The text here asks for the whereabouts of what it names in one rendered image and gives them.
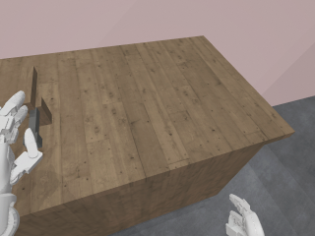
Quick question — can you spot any counter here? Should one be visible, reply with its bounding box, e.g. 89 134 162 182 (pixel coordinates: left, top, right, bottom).
0 35 295 236

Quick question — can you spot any left robot forearm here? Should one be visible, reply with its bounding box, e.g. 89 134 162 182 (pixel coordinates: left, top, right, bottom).
0 193 20 236

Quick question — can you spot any robot right hand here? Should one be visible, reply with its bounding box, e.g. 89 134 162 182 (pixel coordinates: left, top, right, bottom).
225 194 265 236

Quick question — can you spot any robot left hand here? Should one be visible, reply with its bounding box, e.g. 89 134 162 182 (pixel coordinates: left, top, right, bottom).
0 90 43 195

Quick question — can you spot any tap lever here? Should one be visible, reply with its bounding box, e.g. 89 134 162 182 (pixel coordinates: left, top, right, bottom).
23 107 42 148

